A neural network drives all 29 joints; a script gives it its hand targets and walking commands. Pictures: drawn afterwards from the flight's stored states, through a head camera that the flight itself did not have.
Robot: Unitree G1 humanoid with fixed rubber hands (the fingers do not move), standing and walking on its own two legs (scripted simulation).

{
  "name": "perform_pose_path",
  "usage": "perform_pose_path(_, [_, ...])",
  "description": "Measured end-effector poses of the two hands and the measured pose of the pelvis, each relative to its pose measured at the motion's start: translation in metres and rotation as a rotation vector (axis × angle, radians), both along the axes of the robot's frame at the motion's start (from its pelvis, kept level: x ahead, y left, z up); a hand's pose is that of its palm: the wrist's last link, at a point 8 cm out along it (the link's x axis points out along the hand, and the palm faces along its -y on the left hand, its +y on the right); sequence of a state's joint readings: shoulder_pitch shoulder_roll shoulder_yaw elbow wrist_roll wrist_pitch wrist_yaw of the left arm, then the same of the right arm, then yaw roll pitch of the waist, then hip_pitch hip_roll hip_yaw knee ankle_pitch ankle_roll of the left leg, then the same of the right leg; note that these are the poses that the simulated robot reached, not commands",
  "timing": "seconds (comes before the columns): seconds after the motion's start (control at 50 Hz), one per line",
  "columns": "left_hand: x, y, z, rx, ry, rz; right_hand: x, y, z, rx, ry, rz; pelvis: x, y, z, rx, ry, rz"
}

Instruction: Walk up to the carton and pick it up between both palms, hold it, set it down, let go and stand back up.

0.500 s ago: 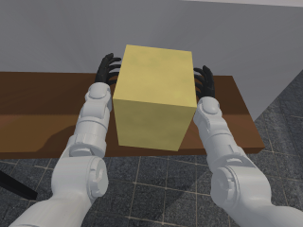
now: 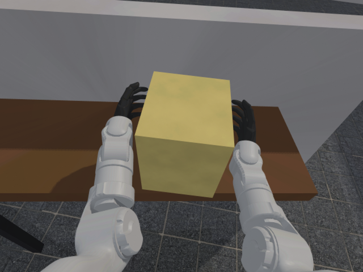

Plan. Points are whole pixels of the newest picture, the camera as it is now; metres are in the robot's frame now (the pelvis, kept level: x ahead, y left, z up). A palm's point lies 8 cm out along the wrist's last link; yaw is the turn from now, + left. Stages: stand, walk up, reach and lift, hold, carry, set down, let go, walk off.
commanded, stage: reach and lift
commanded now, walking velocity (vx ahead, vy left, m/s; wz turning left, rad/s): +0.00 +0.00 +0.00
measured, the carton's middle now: (184, 136) +0.41 -0.01 +0.05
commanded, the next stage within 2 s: none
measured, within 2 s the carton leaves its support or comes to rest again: leaves its support in 0.66 s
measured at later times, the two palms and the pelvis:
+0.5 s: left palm (124, 119) +0.40 +0.13 +0.12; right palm (247, 138) +0.36 -0.14 +0.10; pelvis -0.01 +0.00 +0.00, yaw +0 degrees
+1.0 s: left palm (123, 115) +0.37 +0.12 +0.16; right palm (260, 130) +0.34 -0.15 +0.15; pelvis -0.04 -0.01 +0.00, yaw -1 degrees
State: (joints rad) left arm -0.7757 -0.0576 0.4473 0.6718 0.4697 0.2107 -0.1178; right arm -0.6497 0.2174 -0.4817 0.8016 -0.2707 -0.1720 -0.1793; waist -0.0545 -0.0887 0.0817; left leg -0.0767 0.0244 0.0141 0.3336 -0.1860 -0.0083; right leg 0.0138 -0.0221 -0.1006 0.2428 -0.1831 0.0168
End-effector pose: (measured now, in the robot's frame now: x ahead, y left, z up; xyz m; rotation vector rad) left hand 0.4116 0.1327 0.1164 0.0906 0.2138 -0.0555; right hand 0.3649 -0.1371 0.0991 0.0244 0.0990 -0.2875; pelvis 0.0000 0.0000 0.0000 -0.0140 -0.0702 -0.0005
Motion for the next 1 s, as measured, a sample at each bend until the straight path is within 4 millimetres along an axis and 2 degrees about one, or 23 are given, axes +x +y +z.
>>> perform_pose_path(0.36, [-0.004, 0.000, 0.002, 0.012, -0.009, 0.005, -0.002, 0.000, -0.001, -0.018, -0.030, 0.008, -0.002, -0.001, 0.000, 0.000, 0.005, -0.006])
perform_pose_path(0.62, [-0.017, -0.010, 0.002, -0.001, -0.002, 0.021, -0.012, -0.010, 0.004, -0.056, -0.020, 0.019, -0.019, -0.004, 0.000, -0.002, 0.019, -0.010])
perform_pose_path(0.78, [-0.024, -0.017, 0.019, 0.008, -0.022, 0.028, -0.017, -0.017, 0.020, -0.048, -0.038, 0.026, -0.029, -0.005, -0.001, 0.003, 0.032, -0.032])
perform_pose_path(1.0, [-0.042, -0.008, 0.044, -0.010, -0.015, 0.067, -0.025, -0.010, 0.050, -0.018, -0.038, 0.059, -0.039, -0.007, -0.001, 0.005, -0.031, -0.014])
